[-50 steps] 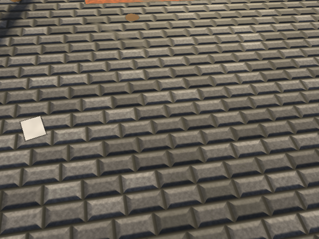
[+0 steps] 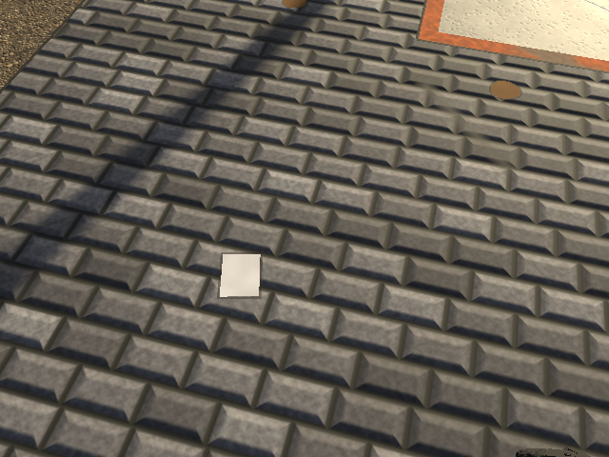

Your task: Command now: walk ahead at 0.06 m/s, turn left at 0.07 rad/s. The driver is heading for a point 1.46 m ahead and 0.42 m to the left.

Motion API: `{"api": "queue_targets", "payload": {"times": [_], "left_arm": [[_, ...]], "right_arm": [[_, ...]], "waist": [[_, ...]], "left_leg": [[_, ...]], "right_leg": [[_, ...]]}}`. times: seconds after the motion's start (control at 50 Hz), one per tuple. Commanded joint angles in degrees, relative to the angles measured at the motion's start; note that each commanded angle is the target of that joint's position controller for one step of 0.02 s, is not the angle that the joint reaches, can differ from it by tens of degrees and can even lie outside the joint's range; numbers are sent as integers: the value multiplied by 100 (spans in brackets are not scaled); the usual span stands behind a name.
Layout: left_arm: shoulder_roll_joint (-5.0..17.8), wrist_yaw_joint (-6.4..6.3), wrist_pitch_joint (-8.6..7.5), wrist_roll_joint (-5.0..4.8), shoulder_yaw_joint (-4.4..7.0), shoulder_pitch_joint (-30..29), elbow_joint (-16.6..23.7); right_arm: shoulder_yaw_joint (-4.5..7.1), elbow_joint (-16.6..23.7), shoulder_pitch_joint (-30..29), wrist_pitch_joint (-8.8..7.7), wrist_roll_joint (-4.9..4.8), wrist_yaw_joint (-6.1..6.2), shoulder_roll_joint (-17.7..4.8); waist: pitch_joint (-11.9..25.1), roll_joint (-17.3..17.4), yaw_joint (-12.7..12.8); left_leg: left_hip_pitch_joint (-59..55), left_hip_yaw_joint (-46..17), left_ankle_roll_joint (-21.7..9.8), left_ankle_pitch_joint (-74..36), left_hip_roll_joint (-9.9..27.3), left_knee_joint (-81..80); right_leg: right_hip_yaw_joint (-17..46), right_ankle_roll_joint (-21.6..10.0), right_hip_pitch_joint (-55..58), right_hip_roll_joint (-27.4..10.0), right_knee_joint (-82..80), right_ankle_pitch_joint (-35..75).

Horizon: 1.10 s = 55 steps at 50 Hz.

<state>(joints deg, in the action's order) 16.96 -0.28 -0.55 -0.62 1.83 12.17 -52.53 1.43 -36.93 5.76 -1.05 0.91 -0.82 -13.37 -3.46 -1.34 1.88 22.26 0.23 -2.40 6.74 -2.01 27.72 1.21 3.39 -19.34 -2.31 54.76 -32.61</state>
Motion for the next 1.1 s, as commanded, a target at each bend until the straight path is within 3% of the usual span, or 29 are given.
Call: {"api": "queue_targets", "payload": {"times": [0.02,0.1,0.14,0.16,0.18,0.2,0.22,0.3,0.38,0.5,0.74,1.1], "left_arm": [[404,-145,170,60,95,615,90],[307,-139,189,127,69,533,68],[328,-101,168,260,59,420,121],[539,-115,151,274,75,270,247],[882,-147,142,160,149,-35,241],[637,-136,97,158,102,-236,262],[468,-133,35,199,47,-307,244],[440,-110,-142,115,15,-111,83],[445,-124,-111,98,5,-11,-42],[416,-106,-48,76,-8,-74,-192],[378,-102,-17,83,-18,-76,-491],[242,-155,-29,98,-69,300,-749]], "right_arm": [[284,201,-151,-25,67,33,-882],[230,11,-290,-8,19,89,-708],[150,-201,-82,7,6,91,-493],[134,-312,86,14,50,92,-461],[154,-295,316,28,42,96,-453],[155,-332,128,39,57,135,-504],[194,-348,77,38,22,168,-581],[227,-608,253,27,19,197,-598],[236,-834,289,4,-42,182,-573],[253,-1196,364,72,-72,239,-626],[249,-1807,221,168,-86,321,-704],[175,-2466,236,171,-89,340,-615]], "waist": [[854,902,92],[916,896,105],[667,692,119],[355,394,-11],[118,-405,-365],[10,-586,-271],[-21,-618,-281],[266,-236,-187],[494,27,-107],[523,168,-117],[375,105,-152],[166,122,-179]], "left_leg": [[-500,-1187,-1028,-1285,1301,-1042],[-133,-1021,-872,447,1158,-1076],[236,-890,-389,1957,843,-1042],[330,-764,-106,2350,614,-811],[-152,-411,118,1917,284,-682],[-769,-301,215,1381,217,-386],[-1021,-283,190,1025,223,-236],[-1110,-379,53,79,332,-198],[-1219,-357,74,-658,360,-119],[-1422,-343,96,-1073,387,-81],[-1550,-313,137,-934,400,-200],[-1384,-252,196,-367,366,-371]], "right_leg": [[-21,137,227,-115,-551,442],[-143,-36,1047,-37,-1869,1861],[-55,-249,1439,-78,-2610,2459],[367,-434,1251,-437,-3045,2312],[479,-669,344,-564,-3209,1149],[509,-668,-281,-444,-3500,248],[499,-555,-447,-403,-3614,221],[276,-380,202,-252,-3248,1610],[172,-425,606,-177,-3038,2460],[95,-451,767,-110,-3019,3002],[17,-441,815,-31,-3201,3002],[-18,-444,671,35,-3396,2352]]}}
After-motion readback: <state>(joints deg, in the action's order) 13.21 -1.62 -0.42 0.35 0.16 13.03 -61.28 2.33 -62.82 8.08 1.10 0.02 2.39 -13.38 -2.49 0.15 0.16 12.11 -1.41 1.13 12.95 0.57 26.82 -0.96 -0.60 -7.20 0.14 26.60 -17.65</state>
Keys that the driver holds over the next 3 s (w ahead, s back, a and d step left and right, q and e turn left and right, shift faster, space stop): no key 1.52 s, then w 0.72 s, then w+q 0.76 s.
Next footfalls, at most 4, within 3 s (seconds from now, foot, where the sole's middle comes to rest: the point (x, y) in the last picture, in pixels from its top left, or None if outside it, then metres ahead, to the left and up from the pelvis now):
0.14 right None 0.07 -0.15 -0.77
2.28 right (371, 412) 0.55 -0.12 -0.77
2.84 left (254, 300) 0.81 0.16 -0.77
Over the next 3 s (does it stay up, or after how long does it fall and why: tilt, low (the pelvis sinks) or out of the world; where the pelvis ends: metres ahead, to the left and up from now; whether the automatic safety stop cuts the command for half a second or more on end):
stays up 0.76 0.08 0.00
